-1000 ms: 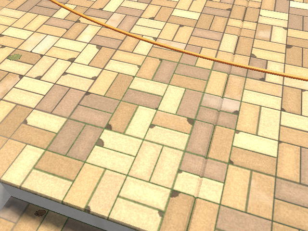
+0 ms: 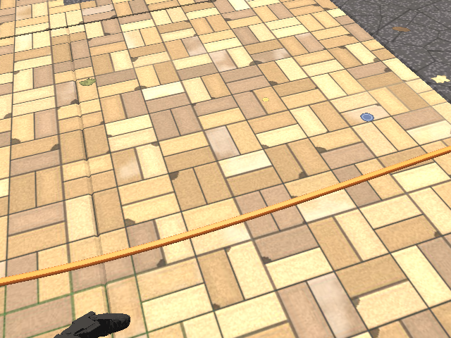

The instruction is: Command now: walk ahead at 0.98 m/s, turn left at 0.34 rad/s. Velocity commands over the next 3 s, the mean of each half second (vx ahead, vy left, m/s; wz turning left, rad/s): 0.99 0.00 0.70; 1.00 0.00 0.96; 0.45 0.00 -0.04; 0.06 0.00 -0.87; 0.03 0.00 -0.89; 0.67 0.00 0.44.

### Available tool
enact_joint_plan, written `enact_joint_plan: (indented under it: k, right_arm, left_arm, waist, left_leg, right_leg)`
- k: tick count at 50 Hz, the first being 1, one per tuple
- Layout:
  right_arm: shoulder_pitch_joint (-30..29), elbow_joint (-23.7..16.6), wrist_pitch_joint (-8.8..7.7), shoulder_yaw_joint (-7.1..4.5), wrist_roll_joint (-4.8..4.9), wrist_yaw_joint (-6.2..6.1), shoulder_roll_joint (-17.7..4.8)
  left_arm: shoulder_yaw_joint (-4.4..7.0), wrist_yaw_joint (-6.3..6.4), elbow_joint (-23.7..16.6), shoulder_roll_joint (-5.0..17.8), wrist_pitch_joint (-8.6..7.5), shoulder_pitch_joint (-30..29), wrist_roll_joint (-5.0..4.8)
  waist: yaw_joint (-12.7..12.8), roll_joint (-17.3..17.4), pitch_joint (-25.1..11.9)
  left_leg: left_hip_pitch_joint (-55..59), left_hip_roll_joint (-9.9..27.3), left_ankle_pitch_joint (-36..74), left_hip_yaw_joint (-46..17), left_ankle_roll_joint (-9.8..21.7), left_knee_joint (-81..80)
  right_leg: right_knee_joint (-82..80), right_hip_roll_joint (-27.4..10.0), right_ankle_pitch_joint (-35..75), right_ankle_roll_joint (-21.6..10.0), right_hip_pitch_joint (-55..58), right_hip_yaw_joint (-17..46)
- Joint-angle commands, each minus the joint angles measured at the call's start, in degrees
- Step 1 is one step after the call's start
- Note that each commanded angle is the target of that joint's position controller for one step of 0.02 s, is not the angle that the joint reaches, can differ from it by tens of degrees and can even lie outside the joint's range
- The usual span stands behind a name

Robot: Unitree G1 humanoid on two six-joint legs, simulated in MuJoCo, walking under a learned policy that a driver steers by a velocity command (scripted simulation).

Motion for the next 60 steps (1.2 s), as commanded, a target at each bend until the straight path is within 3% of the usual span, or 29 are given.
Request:
enact_joint_plan:
  k: [1,3,6,10,12,13,14,16,18,21,27,29,31,32,33,34,35,36,38,40,44,50,53,54,55,56,57,58,60]
  right_arm:
    - [-5.9,-4.3,-3.23,2.2,0.54,1.01,2.3]
    - [-4.2,-6.0,-3.8,1.07,0.59,0.29,-1.9]
    - [-0.5,-8.2,-4.03,-0.91,2.27,-0.08,-7.2]
    - [5.1,-7.3,-2.71,-1.92,1.4,0.67,-9.0]
    - [1.1,-10.1,-2.92,-2.34,1.77,1.26,-7.9]
    - [2.3,-12.7,-3.14,-0.34,2.61,0.83,1.2]
    - [3.5,-16.1,-2.4,-0.05,4.48,0.06,-1.9]
    - [-7.0,-15.8,-0.77,-0.36,1.75,0.53,-3.4]
    - [-11.2,-17.1,0.63,-0.21,0.22,2.29,-1.5]
    - [-15.1,-20.5,2.86,0.86,-0.86,3.01,0.8]
    - [-27.2,-25.7,3.08,2.68,-0.85,5.88,-1.5]
    - [-25.8,-24.9,2.87,2.51,-0.68,5.96,-3.1]
    - [-14.4,-22.1,2.59,0.98,-0.54,5.15,-7.1]
    - [-2.1,-18.7,2.49,-0.45,-0.61,4.34,-9.8]
    - [4.7,-15.7,2.48,-2.17,-0.17,3.02,-12.3]
    - [-0.3,-16.1,3.27,-3.32,0.89,1.75,-16.4]
    - [-3.1,-20.2,3.69,-3.96,-0.73,1.54,-21.5]
    - [-2.1,-20.6,4.2,-4.05,-0.27,0.57,-18.9]
    - [-5.7,-18.8,2.92,-2.66,0.12,-0.19,-13.9]
    - [-7.9,-18.6,1.11,-1.41,0.52,-0.2,-11.3]
    - [-9.2,-17.7,-0.74,-1.01,0.91,0.38,-10.8]
    - [-5.2,-16.0,-0.57,-2.33,1.61,0.96,-13.2]
    - [-7.3,-15.8,-0.62,-2.67,0.91,0.99,-15.4]
    - [-7.3,-17.0,-1.39,-0.8,1.07,0.75,-8.5]
    - [1.3,-19.5,-1.46,0.55,3.22,0.68,-3.7]
    - [2.0,-16.6,-0.56,0.62,0.85,-0.12,-7.5]
    - [-3.8,-16.1,-0.22,0.78,-0.03,0.11,-7.4]
    - [-10.1,-19.3,-0.24,1.9,3.37,0.34,-5.3]
    - [-17.6,-22.3,-0.7,1.84,1.56,0.59,-6.9]
  left_arm:
    - [-3.13,1.28,-8.4,-0.3,1.22,-2.7,-0.59]
    - [-2.76,0.22,-10.3,3.8,0.33,-8.1,-1.28]
    - [-3.91,-2.05,-10.2,-0.2,-0.62,-10.7,-2.99]
    - [-0.94,0.54,-7.5,5.7,-1.12,-5.1,-3.11]
    - [1.96,2.88,-4.6,11.5,-1.85,11.6,-1.4]
    - [2.87,3.63,-3.2,14.5,-1.62,18.5,1.17]
    - [3.51,2.54,-2.6,15.6,-1.47,17.4,0.67]
    - [1.68,1.56,-2.2,5.2,-1.59,10.8,-0.84]
    - [1.4,1.66,1.6,4.4,-2.03,12.7,-0.92]
    - [1.13,1.29,6.8,3.3,-2.64,16.7,-2.67]
    - [1.47,1.94,10.1,8.5,-2.85,15.1,-2.88]
    - [2.2,2.56,10.2,12.8,-2.53,18.3,-3.04]
    - [3.3,3.49,9.0,17.2,-1.09,17.0,-2.78]
    - [3.71,3.67,7.5,18.5,-0.15,13.9,-2.47]
    - [3.85,3.27,6.7,17.6,0.57,12.9,-2.03]
    - [1.68,2.18,4.5,8.8,0.5,13.0,-0.86]
    - [1.1,2.15,-2.5,9.3,-0.21,18.1,-2.52]
    - [0.82,1.93,-3.5,12.3,-1.63,12.5,-2.05]
    - [0.43,1.98,-3.1,12.1,-1.69,9.7,-1.15]
    - [0.04,2.16,-2.3,11.2,1.12,12.0,0.39]
    - [-1.45,1.19,-7.0,7.3,2.83,0.8,-0.57]
    - [-1.24,1.06,-7.6,8.9,2.19,-4.6,-2.87]
    - [1.63,3.06,-2.5,14.9,0.98,15.7,-2.13]
    - [2.6,4.1,-0.8,17.9,0.29,27.1,-0.39]
    - [3.8,3.56,-0.7,23.3,0.37,22.3,0.43]
    - [3.71,2.31,-1.6,18.4,0.77,18.1,-0.86]
    - [2.23,1.57,-1.3,12.2,0.66,15.4,-1.88]
    - [1.74,1.37,-1.0,10.2,-0.43,14.4,-3.97]
    - [1.73,1.33,1.5,10.9,-1.28,14.8,-5.38]
  waist:
    - [6.8,-4.4,12.3]
    - [4.6,-4.2,11.9]
    - [1.3,-1.0,5.2]
    - [2.3,6.0,-2.0]
    - [10.6,6.8,-12.1]
    - [9.4,-5.8,-18.1]
    - [7.8,-16.4,-24.7]
    - [7.1,-1.9,-6.9]
    - [4.8,0.6,0.6]
    - [2.4,-4.5,4.1]
    - [0.8,-1.4,11.6]
    - [-0.4,-3.2,9.0]
    - [-7.6,-5.9,1.6]
    - [-13.3,-6.3,-3.8]
    - [-15.1,-1.0,-6.2]
    - [-8.4,12.5,-1.9]
    - [-3.1,13.1,-15.8]
    - [-5.9,4.8,-13.6]
    - [0.2,-3.9,1.9]
    - [4.8,-5.5,6.3]
    - [4.3,-2.5,10.4]
    - [-0.5,2.9,5.6]
    - [10.0,1.1,-5.5]
    - [13.3,-3.7,-12.4]
    - [5.1,-26.2,-19.6]
    - [4.9,-15.7,-16.6]
    - [5.8,-7.7,-9.8]
    - [6.8,-8.1,-4.3]
    - [5.7,-4.0,-0.4]
  left_leg:
    - [-8.1,9.3,0.4,-23.9,8.4,-35.4]
    - [-10.3,8.9,13.9,-21.7,10.0,-42.2]
    - [-3.1,9.0,27.4,-18.9,8.2,-44.7]
    - [20.4,10.7,59.2,-19.2,4.1,-20.6]
    - [6.7,8.4,44.1,-18.6,2.2,4.5]
    - [-11.1,5.3,0.8,-13.2,1.8,21.4]
    - [-19.3,5.4,0.0,-9.2,0.9,34.3]
    - [-23.3,10.1,10.1,-7.5,0.9,32.9]
    - [-22.9,12.3,10.1,-7.4,0.5,30.7]
    - [-27.0,14.4,9.1,-6.1,0.3,28.9]
    - [-13.5,10.3,25.6,5.2,2.5,3.1]
    - [-4.1,5.3,26.1,9.8,4.1,-1.3]
    - [9.7,1.8,22.2,9.2,6.1,-2.4]
    - [23.1,1.2,20.1,5.9,8.1,-4.1]
    - [36.3,2.5,18.4,0.3,10.1,-9.0]
    - [39.7,10.4,23.4,-13.8,12.1,-7.8]
    - [54.3,21.3,19.2,-41.2,23.5,-18.2]
    - [49.9,22.8,3.7,-49.8,22.4,-30.1]
    - [28.8,19.1,5.8,-42.4,17.8,-34.2]
    - [12.9,14.8,15.3,-34.2,16.8,-34.4]
    - [-2.7,7.1,21.9,-24.0,13.6,-37.3]
    - [10.7,7.5,38.1,-26.2,7.2,-29.7]
    - [14.6,5.2,52.7,-22.8,2.5,-1.0]
    - [6.9,3.0,33.3,-18.4,1.2,17.5]
    - [-7.9,-6.0,-4.0,-10.7,-2.3,33.5]
    - [-13.5,-0.3,-1.8,-11.7,-1.6,37.8]
    - [-13.8,1.6,1.6,-11.3,-2.3,36.2]
    - [-16.0,4.4,-1.3,-11.5,-4.5,37.3]
    - [-17.1,7.7,-1.0,-9.1,-4.8,29.4]
  right_leg:
    - [-18.3,-8.2,-0.2,3.3,-7.8,-2.1]
    - [-37.0,-9.4,12.3,6.7,2.8,-5.4]
    - [-59.3,-4.3,23.6,7.5,23.9,-7.8]
    - [-75.0,1.4,13.6,6.5,30.7,-8.9]
    - [-73.7,-8.8,7.5,4.0,55.1,-1.8]
    - [-72.1,-26.9,0.7,1.5,71.4,18.1]
    - [-80.0,-33.0,-4.7,-4.1,71.7,40.4]
    - [-85.2,-25.9,-6.9,-2.2,54.1,24.8]
    - [-87.2,-21.3,6.9,0.5,44.8,12.0]
    - [-88.2,-20.6,23.3,3.1,43.0,1.4]
    - [-95.8,-13.4,41.1,7.9,34.8,-19.6]
    - [-89.2,-14.2,66.2,8.6,38.2,-21.1]
    - [-71.9,-16.8,80.2,8.5,39.9,-20.1]
    - [-56.7,-17.8,79.5,7.7,35.4,-18.7]
    - [-35.6,-13.0,49.6,7.6,25.0,-18.8]
    - [-11.2,-2.5,-7.9,8.6,7.0,-18.2]
    - [-1.5,-1.9,-11.3,9.7,-7.1,-4.9]
    - [-6.1,-3.9,-5.2,9.6,-11.1,-0.8]
    - [-18.3,-8.4,-2.3,9.8,-6.7,-0.8]
    - [-25.3,-10.5,-5.1,11.6,1.4,-0.7]
    - [-47.2,-11.0,6.9,13.0,11.2,-4.4]
    - [-70.0,-4.7,20.8,10.5,23.5,-4.3]
    - [-73.4,-3.7,13.6,8.3,43.7,-5.8]
    - [-72.6,-15.7,6.7,5.7,56.0,4.6]
    - [-81.2,-30.9,22.7,-4.0,64.6,39.4]
    - [-79.9,-28.9,23.5,-6.8,61.1,40.7]
    - [-78.9,-25.2,30.3,-6.4,54.5,29.8]
    - [-80.0,-21.1,40.7,-5.7,51.6,21.0]
    - [-81.4,-17.1,47.8,-4.7,45.3,16.2]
